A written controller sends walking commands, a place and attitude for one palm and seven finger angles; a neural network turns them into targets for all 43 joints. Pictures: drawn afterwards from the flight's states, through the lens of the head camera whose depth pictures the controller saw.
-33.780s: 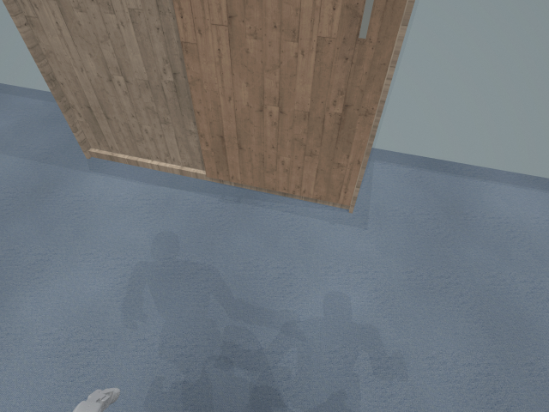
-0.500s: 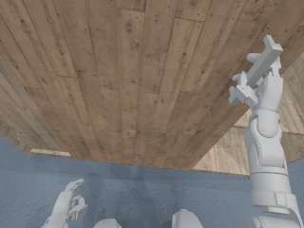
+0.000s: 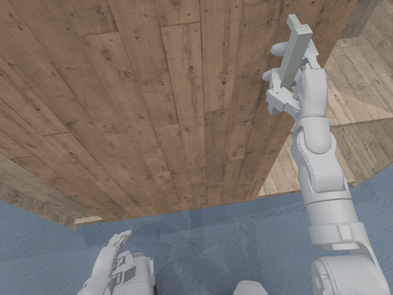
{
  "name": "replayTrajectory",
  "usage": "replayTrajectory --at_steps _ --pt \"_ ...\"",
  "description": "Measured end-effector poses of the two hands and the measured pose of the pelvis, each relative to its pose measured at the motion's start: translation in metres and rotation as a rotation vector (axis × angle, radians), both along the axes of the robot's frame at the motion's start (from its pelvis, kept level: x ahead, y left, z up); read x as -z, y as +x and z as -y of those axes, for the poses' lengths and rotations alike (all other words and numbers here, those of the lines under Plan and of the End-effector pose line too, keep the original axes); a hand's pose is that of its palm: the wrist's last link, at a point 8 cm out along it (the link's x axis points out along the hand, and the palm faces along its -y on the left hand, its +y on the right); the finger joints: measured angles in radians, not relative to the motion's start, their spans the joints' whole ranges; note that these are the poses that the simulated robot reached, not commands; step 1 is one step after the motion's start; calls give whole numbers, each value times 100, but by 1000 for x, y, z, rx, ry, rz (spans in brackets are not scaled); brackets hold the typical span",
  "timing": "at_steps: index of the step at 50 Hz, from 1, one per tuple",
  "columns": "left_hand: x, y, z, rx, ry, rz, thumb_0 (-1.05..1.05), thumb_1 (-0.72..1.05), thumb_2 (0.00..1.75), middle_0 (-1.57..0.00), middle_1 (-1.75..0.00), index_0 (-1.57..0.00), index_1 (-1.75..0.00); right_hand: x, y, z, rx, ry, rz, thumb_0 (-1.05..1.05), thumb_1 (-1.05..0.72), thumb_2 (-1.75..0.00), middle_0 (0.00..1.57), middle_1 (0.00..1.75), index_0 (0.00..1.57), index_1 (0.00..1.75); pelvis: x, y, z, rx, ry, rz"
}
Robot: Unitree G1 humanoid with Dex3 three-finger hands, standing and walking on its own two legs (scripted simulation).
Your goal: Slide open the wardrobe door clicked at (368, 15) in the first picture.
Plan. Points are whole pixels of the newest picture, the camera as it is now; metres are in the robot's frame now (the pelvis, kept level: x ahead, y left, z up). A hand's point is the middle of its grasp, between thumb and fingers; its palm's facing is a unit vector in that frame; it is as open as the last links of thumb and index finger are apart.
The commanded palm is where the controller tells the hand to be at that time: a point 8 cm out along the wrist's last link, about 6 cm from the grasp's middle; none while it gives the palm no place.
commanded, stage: step sideways, sliding the door along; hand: right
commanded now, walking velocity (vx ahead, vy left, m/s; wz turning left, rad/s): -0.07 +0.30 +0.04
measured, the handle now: (282, 70) +0.46 -0.21 +0.15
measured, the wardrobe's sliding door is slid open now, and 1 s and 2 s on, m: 0.54 0.57 0.58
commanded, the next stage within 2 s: stop walking and hold the door there in 0.46 s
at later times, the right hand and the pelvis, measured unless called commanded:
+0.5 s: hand (246, 92) +0.42 -0.13 +0.14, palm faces +0.46 +0.89 -0.01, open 6.9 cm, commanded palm +0.38 -0.10 +0.13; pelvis +0.03 +0.13 -0.02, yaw -4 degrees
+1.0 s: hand (251, 91) +0.42 -0.14 +0.14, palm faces +0.61 +0.74 -0.30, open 6.5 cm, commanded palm +0.37 -0.18 +0.11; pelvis +0.04 +0.21 -0.02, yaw +4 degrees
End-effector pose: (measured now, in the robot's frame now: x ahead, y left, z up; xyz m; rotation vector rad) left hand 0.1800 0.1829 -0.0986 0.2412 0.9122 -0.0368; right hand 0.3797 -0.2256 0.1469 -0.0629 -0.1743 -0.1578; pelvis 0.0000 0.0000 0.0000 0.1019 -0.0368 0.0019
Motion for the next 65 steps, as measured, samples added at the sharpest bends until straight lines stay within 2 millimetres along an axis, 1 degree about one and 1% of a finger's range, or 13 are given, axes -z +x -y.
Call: replayTrajectory --at_steps 4,8,11,16,22,29,34,39,43,48,54,60,65 --pt "7 21 -30 30 -41 40 1 90 90 -21 -30 -20 -30 1 -1 -20 61 -21 11 1 -77 -86 39 140 20 136 8 9 -41 10 -16 8" --pt "32 47 -72 43 -98 94 1 90 90 -21 -30 -20 -30 1 -1 -40 170 -70 27 0 -73 -86 41 140 19 134 31 21 -86 30 -66 18" --pt "45 61 -107 1 -84 104 1 90 90 -21 -30 -20 -30 -1 -4 -48 276 -80 -6 -2 -72 -85 43 140 14 135 31 20 -100 62 -76 9" --pt "38 59 -152 -46 4 71 1 91 90 -20 -29 -20 -30 -2 -6 -54 339 -59 -25 -2 -75 -84 42 139 9 136 17 21 -113 85 -123 -27" --pt "21 47 -178 -40 122 22 1 91 90 -20 -29 -19 -30 6 -5 -54 312 -6 86 -1 -76 -85 40 139 7 128 24 25 -124 106 -82 -35" --pt "-7 40 -171 23 67 -7 1 91 90 -20 -29 -20 -30 6 -5 -55 321 26 73 0 -76 -85 35 139 10 123 2 34 -141 44 17 -23" --pt "-20 44 -182 -29 34 30 1 90 90 -21 -30 -20 -30 1 -6 -45 301 -153 15 -7 -69 -85 38 140 16 128 -6 46 -165 -5 45 -34" --pt "-12 48 -216 -70 -22 120 1 90 90 -21 -30 -20 -30 -5 -8 -47 393 -233 -73 -11 -64 -83 42 140 21 130 3 55 -197 -32 -2 -18" --pt "17 49 -264 -129 -13 163 1 90 90 -21 -30 -21 -30 -7 -10 -53 497 -261 -114 -15 -62 -82 42 135 21 132 27 57 -217 -39 -70 -4" --pt "29 14 -316 -277 57 119 1 91 90 -21 -30 -20 -30 -11 -11 -57 546 -210 -183 -13 -63 -80 39 129 24 133 21 47 -212 -62 -107 3" --pt "16 -56 -342 -351 150 30 1 91 90 -20 -29 -20 -30 -11 -11 -53 511 -161 -180 -12 -61 -81 39 131 29 133 13 35 -210 -70 -137 3" --pt "3 -117 -334 -393 237 -23 1 91 90 -20 -29 -20 -30 -7 -10 -46 431 -130 -120 -11 -59 -83 41 136 32 133 16 20 -191 -82 -117 -5" --pt "-2 -151 -298 -445 233 -38 1 91 90 -20 -29 -20 -30 -4 -9 -42 356 -119 -76 -11 -61 -82 43 138 30 132 16 2 -167 -114 -97 12"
